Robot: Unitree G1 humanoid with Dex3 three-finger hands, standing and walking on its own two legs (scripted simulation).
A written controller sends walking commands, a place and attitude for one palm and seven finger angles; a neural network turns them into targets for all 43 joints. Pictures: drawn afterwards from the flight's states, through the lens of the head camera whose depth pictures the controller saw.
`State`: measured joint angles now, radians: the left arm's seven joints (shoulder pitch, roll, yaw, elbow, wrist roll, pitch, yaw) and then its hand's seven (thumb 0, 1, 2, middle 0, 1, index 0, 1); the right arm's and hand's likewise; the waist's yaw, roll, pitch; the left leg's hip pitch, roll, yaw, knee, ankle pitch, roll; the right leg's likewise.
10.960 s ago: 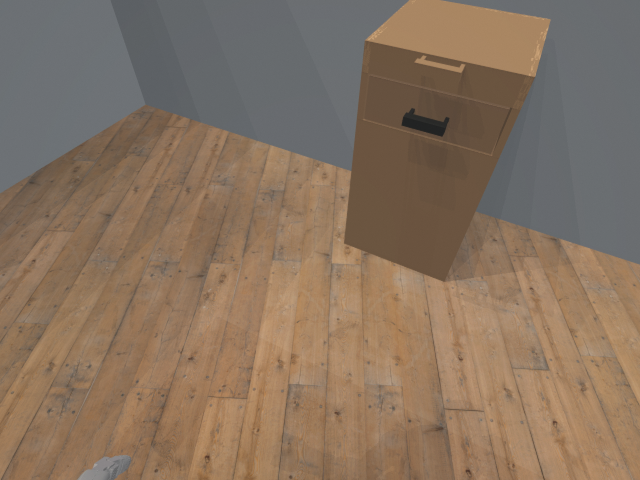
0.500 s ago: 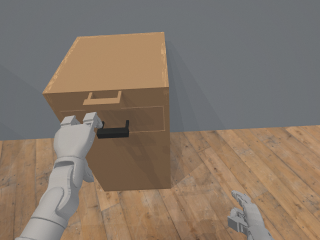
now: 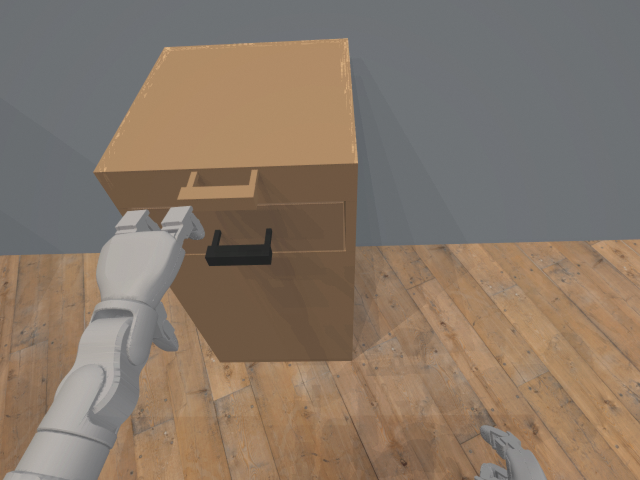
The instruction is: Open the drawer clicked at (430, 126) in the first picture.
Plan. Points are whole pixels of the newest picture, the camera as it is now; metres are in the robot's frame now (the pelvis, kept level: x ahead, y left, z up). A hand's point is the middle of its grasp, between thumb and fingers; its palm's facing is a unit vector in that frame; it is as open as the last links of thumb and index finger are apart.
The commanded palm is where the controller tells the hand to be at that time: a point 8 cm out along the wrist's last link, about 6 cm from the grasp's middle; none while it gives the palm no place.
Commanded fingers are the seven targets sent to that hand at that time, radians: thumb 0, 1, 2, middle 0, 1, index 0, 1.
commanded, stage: move the hooked fingers above the handle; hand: left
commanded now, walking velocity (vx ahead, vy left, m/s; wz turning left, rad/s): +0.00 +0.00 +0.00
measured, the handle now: (241, 244) +0.50 +0.24 -0.10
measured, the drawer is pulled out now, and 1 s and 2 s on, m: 0.00 0.00 0.00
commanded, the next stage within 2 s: relax the arm and regain balance in 1.70 s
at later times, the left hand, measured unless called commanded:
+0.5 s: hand (182, 280) +0.33 +0.24 +0.05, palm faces -0.02 -0.03 -1.00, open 13.9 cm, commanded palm +0.32 +0.24 +0.10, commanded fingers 0.00 -0.50 0.30 -0.30 -1.20 -0.30 -1.20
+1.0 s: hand (203, 258) +0.39 +0.24 +0.02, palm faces +0.00 -0.02 -1.00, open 13.8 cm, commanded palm +0.38 +0.24 +0.06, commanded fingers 0.00 -0.50 0.30 -0.30 -1.20 -0.30 -1.20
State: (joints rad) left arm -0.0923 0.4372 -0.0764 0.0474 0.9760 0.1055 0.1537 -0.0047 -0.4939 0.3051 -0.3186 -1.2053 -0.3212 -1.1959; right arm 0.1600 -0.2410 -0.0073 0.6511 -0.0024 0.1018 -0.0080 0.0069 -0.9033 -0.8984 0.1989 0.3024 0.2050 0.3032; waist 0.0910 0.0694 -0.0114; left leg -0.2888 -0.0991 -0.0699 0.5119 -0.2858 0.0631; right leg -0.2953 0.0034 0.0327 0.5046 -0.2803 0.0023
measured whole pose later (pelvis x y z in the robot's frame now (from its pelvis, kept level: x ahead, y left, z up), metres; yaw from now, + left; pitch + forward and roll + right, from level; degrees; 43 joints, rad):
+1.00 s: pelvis -0.01 -0.02 -0.02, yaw -1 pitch +13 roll +0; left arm -0.46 0.47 0.01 0.72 1.04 -0.06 0.30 0.00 -0.49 0.31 -0.32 -1.21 -0.32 -1.23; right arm 0.28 -0.25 -0.05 0.69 0.02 0.10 -0.05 0.00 -0.90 -0.90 0.20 0.30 0.21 0.30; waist 0.00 0.05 -0.11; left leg -0.57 -0.06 -0.05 0.70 -0.36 0.04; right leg -0.58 0.05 0.04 0.69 -0.33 -0.02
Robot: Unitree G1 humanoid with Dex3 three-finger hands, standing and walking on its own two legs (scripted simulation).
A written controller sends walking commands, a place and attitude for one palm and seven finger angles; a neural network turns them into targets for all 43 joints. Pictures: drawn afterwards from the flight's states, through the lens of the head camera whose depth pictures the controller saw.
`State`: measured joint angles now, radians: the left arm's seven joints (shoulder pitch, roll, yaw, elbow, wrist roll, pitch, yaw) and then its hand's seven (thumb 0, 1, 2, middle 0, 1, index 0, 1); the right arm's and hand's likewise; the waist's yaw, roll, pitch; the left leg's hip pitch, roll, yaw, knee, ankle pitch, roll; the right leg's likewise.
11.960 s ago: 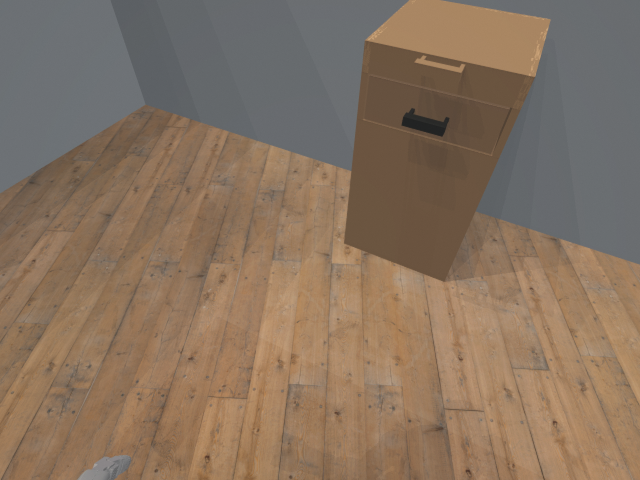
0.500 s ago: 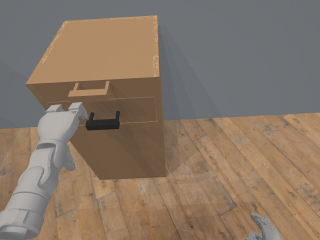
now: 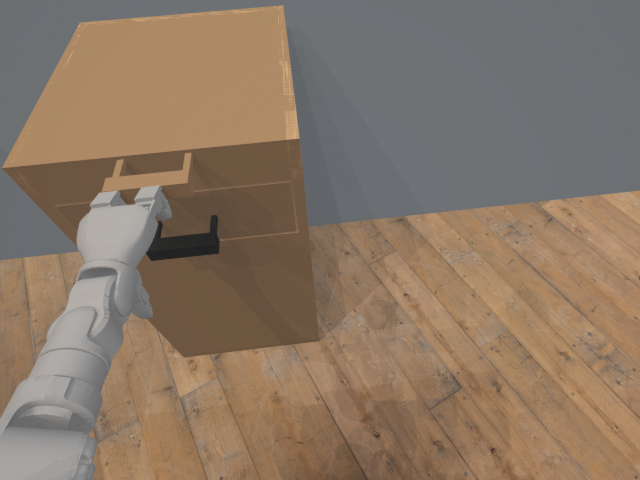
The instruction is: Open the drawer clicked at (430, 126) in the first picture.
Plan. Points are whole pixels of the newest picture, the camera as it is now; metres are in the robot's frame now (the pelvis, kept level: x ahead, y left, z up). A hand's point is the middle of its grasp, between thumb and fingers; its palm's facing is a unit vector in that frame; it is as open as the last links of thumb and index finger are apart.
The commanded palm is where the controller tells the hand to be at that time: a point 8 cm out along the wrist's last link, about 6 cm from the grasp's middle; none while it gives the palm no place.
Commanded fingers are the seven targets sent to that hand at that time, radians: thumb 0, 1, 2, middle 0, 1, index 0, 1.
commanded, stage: move the hooked fingers above the handle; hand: left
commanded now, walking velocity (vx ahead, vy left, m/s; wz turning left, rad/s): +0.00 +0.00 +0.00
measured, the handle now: (184, 235) +0.50 +0.27 -0.08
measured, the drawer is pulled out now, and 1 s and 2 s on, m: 0.00 0.00 0.00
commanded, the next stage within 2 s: relax the arm and regain balance in 0.70 s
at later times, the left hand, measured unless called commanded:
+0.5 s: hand (139, 253) +0.39 +0.27 +0.03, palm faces +0.02 +0.04 -1.00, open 13.7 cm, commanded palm +0.43 +0.27 +0.04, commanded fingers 0.00 -0.50 0.30 -0.30 -1.20 -0.30 -1.20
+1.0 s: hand out of the picture +0.07 +0.17 -0.15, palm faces -0.08 -0.96 -0.27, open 15.7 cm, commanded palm none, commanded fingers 0.00 -0.50 0.30 -0.15 -0.30 -0.15 -0.30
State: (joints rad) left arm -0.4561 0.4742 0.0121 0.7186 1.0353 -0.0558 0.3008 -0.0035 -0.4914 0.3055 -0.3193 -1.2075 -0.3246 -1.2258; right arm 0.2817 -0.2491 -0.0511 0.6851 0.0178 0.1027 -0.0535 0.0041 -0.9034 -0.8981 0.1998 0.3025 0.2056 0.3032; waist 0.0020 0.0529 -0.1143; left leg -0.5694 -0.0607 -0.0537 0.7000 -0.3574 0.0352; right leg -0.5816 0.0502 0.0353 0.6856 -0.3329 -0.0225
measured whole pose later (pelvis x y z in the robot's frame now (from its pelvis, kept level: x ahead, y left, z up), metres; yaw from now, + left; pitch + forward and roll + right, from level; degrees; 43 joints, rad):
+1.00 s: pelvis -0.05 -0.01 -0.01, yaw -3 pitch +1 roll +1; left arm 0.10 0.16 0.05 1.03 0.02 0.08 0.00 0.01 -0.49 0.30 -0.19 -0.57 -0.18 -0.57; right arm 0.38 -0.29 -0.03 1.00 -0.05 0.06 -0.05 0.00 -0.91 -0.90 0.20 0.30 0.20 0.30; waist -0.07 0.07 -0.01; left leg -0.47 -0.02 0.01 0.90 -0.43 0.03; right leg -0.48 0.02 0.02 0.79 -0.36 -0.03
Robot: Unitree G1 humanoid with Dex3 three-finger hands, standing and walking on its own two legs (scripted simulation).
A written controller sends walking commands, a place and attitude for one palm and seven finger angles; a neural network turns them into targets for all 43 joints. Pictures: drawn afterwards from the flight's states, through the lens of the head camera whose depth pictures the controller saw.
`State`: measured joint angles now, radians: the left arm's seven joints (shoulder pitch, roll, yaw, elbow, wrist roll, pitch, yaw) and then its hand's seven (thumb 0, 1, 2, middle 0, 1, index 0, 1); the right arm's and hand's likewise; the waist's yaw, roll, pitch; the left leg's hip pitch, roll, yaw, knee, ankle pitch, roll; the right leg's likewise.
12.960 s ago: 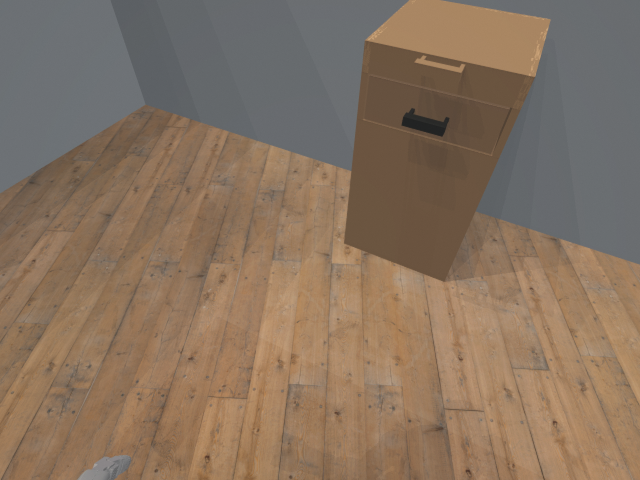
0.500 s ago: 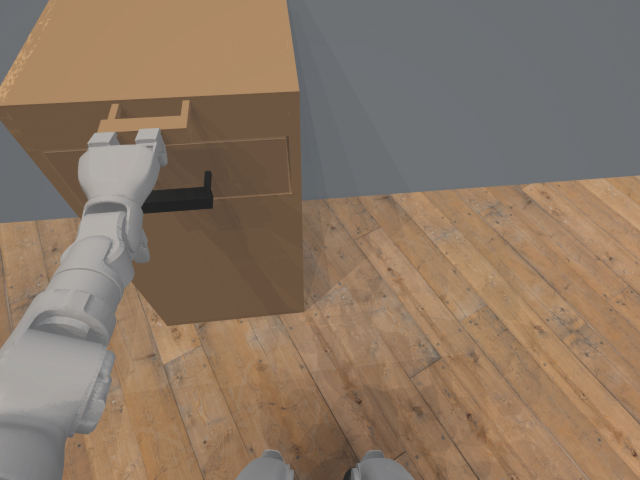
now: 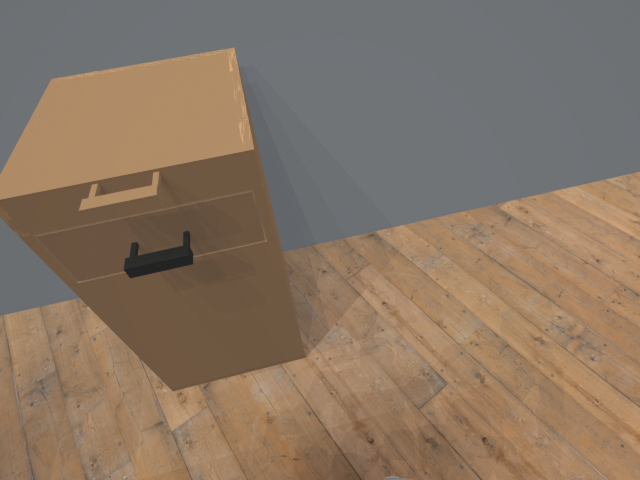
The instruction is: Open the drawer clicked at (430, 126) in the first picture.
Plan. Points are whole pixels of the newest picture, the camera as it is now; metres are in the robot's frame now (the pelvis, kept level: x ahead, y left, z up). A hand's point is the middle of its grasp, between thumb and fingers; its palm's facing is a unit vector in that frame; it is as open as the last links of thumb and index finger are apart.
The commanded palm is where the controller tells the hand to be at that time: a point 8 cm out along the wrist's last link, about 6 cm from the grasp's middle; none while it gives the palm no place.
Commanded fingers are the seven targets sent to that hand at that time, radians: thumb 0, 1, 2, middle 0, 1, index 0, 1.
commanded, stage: relax the arm and regain balance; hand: left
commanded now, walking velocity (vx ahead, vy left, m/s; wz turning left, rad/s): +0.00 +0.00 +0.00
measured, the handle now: (160, 251) +0.54 +0.31 -0.07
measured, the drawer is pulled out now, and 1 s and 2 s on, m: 0.00 0.00 0.00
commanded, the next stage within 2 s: come to a stop and stand still in 1.36 s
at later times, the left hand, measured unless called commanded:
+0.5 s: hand out of the picture +0.06 +0.25 -0.13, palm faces +0.27 -0.89 -0.36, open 16.5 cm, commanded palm none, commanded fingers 0.00 -0.50 0.30 -0.15 -0.30 -0.15 -0.30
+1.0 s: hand out of the picture +0.06 +0.24 -0.13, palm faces +0.23 -0.92 -0.31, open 16.3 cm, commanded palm none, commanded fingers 0.00 -0.50 0.30 -0.15 -0.30 -0.15 -0.30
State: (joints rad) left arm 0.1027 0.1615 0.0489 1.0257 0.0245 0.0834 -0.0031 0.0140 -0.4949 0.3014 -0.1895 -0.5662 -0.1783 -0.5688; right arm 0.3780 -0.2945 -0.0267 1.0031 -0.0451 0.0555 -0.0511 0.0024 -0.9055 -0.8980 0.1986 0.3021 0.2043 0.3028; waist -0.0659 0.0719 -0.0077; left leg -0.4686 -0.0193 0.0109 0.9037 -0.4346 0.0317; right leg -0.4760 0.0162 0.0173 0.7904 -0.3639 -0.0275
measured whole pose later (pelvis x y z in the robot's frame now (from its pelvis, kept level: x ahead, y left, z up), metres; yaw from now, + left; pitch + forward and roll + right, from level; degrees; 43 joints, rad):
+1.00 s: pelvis +0.02 -0.01 +0.04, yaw +10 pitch -2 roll +0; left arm 0.10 0.28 0.06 1.08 0.00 0.01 0.02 0.04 -0.50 0.31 -0.15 -0.30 -0.15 -0.30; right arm 0.24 -0.21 0.01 1.10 -0.03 0.03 -0.03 0.00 -0.91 -0.90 0.20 0.30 0.20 0.30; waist 0.00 0.01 0.10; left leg -0.09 0.00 -0.04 0.38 -0.25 -0.01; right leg -0.14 0.01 -0.08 0.37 -0.19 -0.04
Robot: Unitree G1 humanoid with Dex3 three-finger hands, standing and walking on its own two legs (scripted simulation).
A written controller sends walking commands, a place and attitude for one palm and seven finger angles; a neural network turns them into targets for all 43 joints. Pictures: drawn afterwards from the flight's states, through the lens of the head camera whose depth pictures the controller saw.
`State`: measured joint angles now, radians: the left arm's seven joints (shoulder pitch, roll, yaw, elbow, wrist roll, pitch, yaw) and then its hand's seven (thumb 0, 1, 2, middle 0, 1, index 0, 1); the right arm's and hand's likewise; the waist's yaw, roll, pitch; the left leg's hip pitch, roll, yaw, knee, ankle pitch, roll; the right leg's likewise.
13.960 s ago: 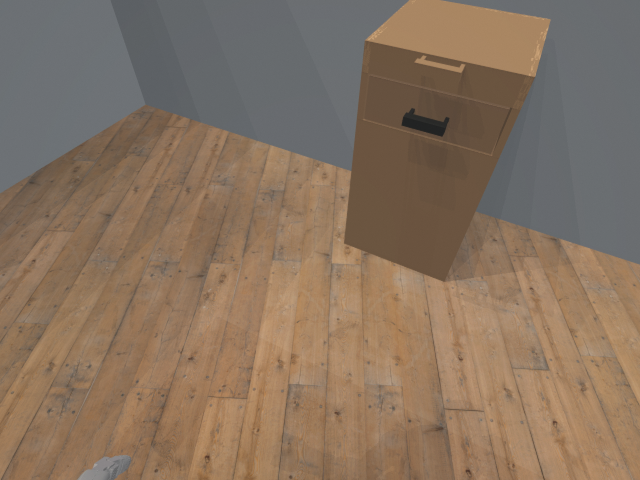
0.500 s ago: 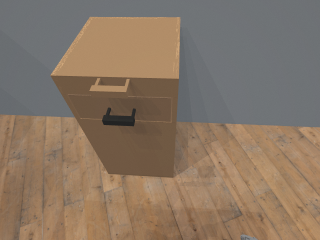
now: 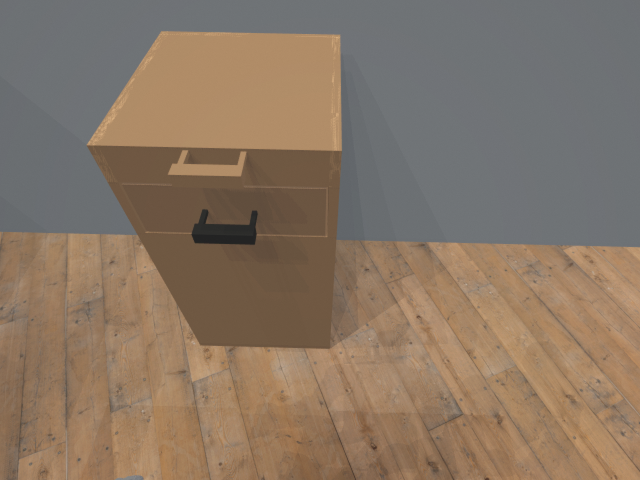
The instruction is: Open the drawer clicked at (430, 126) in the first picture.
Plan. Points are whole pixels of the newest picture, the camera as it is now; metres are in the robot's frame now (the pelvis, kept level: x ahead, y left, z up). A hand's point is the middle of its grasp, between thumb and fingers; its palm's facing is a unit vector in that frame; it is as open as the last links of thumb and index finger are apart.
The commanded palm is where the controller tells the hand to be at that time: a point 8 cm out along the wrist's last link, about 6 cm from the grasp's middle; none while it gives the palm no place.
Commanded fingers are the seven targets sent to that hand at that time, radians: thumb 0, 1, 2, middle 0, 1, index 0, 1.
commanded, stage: relax the arm and regain balance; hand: left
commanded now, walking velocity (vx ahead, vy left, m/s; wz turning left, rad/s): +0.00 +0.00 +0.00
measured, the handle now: (227, 224) +0.57 +0.22 -0.11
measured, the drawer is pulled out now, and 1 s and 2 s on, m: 0.00 0.00 0.00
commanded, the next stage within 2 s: come to a stop and stand still in 0.36 s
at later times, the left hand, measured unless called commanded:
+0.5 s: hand out of the picture +0.01 +0.24 -0.16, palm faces +0.04 -0.94 -0.35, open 16.5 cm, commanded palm none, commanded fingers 0.00 -0.50 0.30 -0.15 -0.30 -0.15 -0.30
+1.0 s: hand out of the picture -0.05 +0.21 -0.18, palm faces +0.04 -0.98 -0.19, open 16.5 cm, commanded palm none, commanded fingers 0.00 -0.50 0.30 -0.15 -0.30 -0.15 -0.30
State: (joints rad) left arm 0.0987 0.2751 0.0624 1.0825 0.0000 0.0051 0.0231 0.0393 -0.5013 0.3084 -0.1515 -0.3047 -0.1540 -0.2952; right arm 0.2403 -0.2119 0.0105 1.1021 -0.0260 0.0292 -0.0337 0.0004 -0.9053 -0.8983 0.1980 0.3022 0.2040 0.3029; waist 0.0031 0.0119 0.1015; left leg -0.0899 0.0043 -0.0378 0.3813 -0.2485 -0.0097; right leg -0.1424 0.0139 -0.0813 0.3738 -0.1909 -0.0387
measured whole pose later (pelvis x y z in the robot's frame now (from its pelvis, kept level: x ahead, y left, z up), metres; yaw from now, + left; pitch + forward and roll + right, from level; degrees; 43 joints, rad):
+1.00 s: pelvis -0.01 +0.03 -0.01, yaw +1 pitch -1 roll +0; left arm 0.33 0.17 -0.03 1.13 0.01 0.00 0.02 -0.04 -0.53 0.29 -0.15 -0.30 -0.15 -0.29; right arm 0.30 -0.17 0.04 1.08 -0.01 -0.02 -0.02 0.00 -0.92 -0.90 0.20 0.30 0.20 0.30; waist 0.02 0.01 0.04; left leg -0.16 -0.04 0.02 0.45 -0.27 0.05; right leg -0.21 -0.05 -0.07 0.46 -0.22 0.01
